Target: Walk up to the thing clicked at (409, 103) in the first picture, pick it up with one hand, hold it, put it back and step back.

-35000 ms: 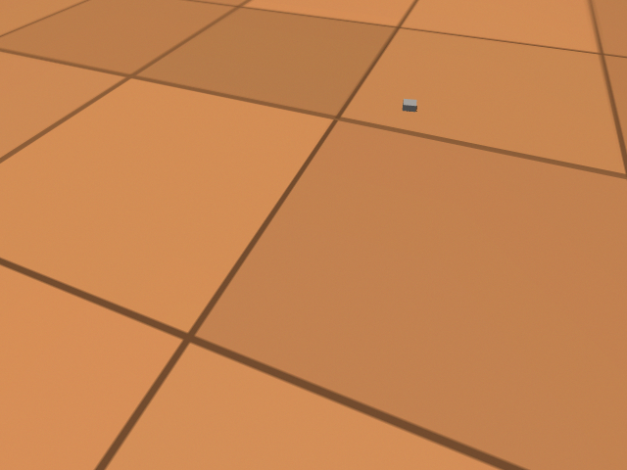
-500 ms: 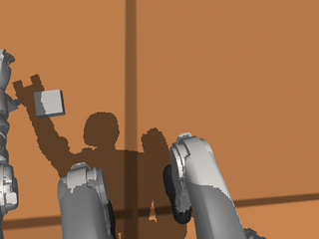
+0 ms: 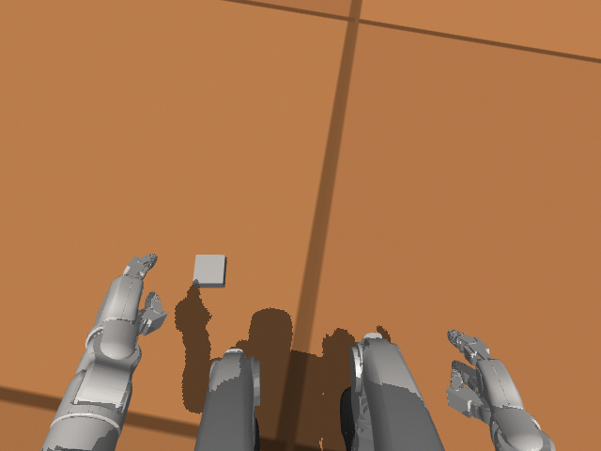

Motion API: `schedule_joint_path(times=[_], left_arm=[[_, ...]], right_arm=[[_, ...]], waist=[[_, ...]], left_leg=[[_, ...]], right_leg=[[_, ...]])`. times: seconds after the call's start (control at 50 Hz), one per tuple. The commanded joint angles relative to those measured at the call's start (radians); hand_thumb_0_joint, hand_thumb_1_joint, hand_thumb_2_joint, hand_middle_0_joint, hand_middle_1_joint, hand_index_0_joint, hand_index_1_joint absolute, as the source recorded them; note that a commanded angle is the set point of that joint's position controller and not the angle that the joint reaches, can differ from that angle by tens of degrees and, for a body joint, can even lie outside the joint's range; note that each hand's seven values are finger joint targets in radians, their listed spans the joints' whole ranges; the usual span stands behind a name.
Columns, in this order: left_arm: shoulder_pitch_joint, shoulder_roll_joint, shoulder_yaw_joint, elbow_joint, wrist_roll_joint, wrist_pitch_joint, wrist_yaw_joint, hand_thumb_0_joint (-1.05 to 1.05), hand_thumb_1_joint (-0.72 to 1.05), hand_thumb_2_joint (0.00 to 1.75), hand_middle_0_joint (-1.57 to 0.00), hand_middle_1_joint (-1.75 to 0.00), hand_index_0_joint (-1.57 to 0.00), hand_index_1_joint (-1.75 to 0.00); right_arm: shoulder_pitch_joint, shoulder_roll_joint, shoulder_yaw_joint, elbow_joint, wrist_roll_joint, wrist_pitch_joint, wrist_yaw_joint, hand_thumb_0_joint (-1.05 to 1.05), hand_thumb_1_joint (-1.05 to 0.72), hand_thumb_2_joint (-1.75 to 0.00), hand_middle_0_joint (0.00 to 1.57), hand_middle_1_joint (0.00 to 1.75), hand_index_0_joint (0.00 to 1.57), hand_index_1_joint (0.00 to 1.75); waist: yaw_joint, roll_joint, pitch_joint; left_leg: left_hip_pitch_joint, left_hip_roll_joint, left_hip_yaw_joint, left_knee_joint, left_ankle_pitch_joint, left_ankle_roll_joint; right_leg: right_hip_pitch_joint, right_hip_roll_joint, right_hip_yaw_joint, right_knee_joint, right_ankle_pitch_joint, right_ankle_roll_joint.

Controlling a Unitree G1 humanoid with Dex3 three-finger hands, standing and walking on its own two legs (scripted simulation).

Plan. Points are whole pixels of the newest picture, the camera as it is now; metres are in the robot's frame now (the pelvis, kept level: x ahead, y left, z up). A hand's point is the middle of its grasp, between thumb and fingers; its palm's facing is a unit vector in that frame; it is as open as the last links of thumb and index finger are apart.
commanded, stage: home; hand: left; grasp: from above
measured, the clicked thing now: (210, 271) +0.55 +0.21 -0.52
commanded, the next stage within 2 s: none
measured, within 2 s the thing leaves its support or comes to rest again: neither
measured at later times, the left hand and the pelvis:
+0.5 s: hand (115, 357) +0.25 +0.18 +0.09, palm faces +0.08 -0.97 -0.22, open 7.4 cm; pelvis +0.06 -0.01 +0.15, yaw +1 degrees
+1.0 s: hand (90, 382) +0.23 +0.18 +0.12, palm faces +0.08 -0.98 -0.20, open 7.4 cm; pelvis +0.07 -0.01 +0.17, yaw +2 degrees
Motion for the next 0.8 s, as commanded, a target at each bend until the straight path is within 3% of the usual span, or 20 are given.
schedule_joint_path(times=[0.0,0.06,0.14,0.22,0.28,0.34,0.48,0.52,0.62,0.72,0.78], left_arm=[[-0.066,0.111,0.059,-0.249,-0.112,0.005,0.033,0.0,0.9,0.9,-0.2,-0.3,-0.2,-0.3],[-0.003,0.1,0.082,-0.314,-0.171,0.033,0.036,0.0,0.9,0.9,-0.2,-0.3,-0.2,-0.3],[0.141,0.051,0.094,-0.382,-0.243,0.068,0.038,0.0,0.9,0.9,-0.2,-0.3,-0.2,-0.3],[0.255,0.005,0.095,-0.445,-0.293,0.097,0.031,0.0,0.9,0.9,-0.2,-0.3,-0.2,-0.3],[0.342,-0.003,0.103,-0.495,-0.309,0.113,0.024,0.0,0.9,0.9,-0.2,-0.3,-0.2,-0.3],[0.455,-0.012,0.108,-0.554,-0.32,0.134,0.019,0.0,0.9,0.9,-0.2,-0.3,-0.2,-0.3],[0.627,-0.039,0.071,-0.708,-0.321,0.171,-0.002,0.0,0.9,0.9,-0.2,-0.3,-0.2,-0.3],[0.667,-0.035,0.08,-0.737,-0.322,0.178,-0.008,0.0,0.9,0.9,-0.2,-0.3,-0.2,-0.3],[0.69,-0.038,0.069,-0.76,-0.316,0.188,-0.033,0.0,0.9,0.9,-0.2,-0.3,-0.2,-0.3],[0.661,-0.033,0.072,-0.749,-0.312,0.182,-0.05,0.0,0.9,0.9,-0.2,-0.3,-0.2,-0.3],[0.656,-0.026,0.08,-0.762,-0.304,0.176,-0.051,0.0,0.9,0.9,-0.2,-0.3,-0.2,-0.3]], right_arm=[[0.071,-0.145,-0.055,-0.09,0.012,-0.053,-0.043,0.0,-0.9,-0.9,0.2,0.3,0.2,0.3],[0.067,-0.138,-0.049,-0.102,0.016,-0.071,-0.062,0.0,-0.9,-0.9,0.2,0.3,0.2,0.3],[0.083,-0.117,-0.03,-0.116,0.021,-0.093,-0.088,0.0,-0.9,-0.9,0.2,0.3,0.2,0.3],[0.108,-0.104,-0.016,-0.112,0.018,-0.117,-0.121,0.0,-0.9,-0.9,0.2,0.3,0.2,0.3],[0.124,-0.1,-0.016,-0.124,0.016,-0.134,-0.139,0.0,-0.9,-0.9,0.2,0.3,0.2,0.3],[0.145,-0.096,-0.015,-0.143,0.01,-0.148,-0.151,0.0,-0.9,-0.9,0.2,0.3,0.2,0.3],[0.159,-0.082,-0.013,-0.176,0.003,-0.183,-0.171,0.0,-0.9,-0.9,0.2,0.3,0.2,0.3],[0.159,-0.08,-0.015,-0.188,0.001,-0.191,-0.176,0.0,-0.9,-0.9,0.2,0.3,0.2,0.3],[0.153,-0.085,-0.021,-0.191,-0.008,-0.22,-0.182,0.0,-0.9,-0.9,0.2,0.3,0.2,0.3],[0.146,-0.091,-0.024,-0.184,-0.017,-0.248,-0.183,0.0,-0.9,-0.9,0.2,0.3,0.2,0.3],[0.145,-0.088,-0.026,-0.177,-0.02,-0.261,-0.182,0.0,-0.9,-0.9,0.2,0.3,0.2,0.3]], waist=[[-0.036,0.071,-0.379],[-0.023,0.079,-0.356],[-0.012,0.057,-0.345],[-0.009,0.052,-0.276],[0.0,0.047,-0.238],[0.017,0.045,-0.181],[0.024,0.047,-0.09],[0.03,0.035,-0.057],[0.023,0.01,0.01],[0.014,-0.008,0.021],[0.024,0.005,-0.008]], left_leg=[[0.409,-0.001,-0.001,-0.406,0.076,0.029],[0.508,0.004,-0.013,-0.485,0.07,0.026],[0.616,0.006,-0.008,-0.561,0.166,0.025],[0.706,0.012,-0.006,-0.643,0.241,0.021],[0.767,0.01,0.002,-0.699,0.285,0.021],[0.828,0.007,0.006,-0.767,0.301,0.019],[0.928,0.007,0.021,-0.877,0.335,0.016],[0.942,0.007,0.022,-0.893,0.338,0.018],[0.948,0.006,0.024,-0.932,0.296,0.023],[0.955,0.002,0.035,-0.924,0.302,0.028],[0.968,-0.003,0.041,-0.911,0.327,0.027]], right_leg=[[0.427,0.035,0.005,-0.322,0.052,-0.056],[0.492,0.037,0.012,-0.396,0.051,-0.053],[0.638,0.044,0.009,-0.489,0.134,-0.051],[0.739,0.049,0.004,-0.575,0.196,-0.048],[0.815,0.054,-0.001,-0.641,0.23,-0.048],[0.888,0.058,-0.007,-0.713,0.242,-0.046],[0.988,0.07,-0.029,-0.823,0.264,-0.042],[0.999,0.073,-0.034,-0.846,0.261,-0.041],[0.997,0.075,-0.048,-0.881,0.215,-0.037],[0.999,0.072,-0.051,-0.885,0.218,-0.032],[1.02,0.066,-0.045,-0.878,0.243,-0.032]])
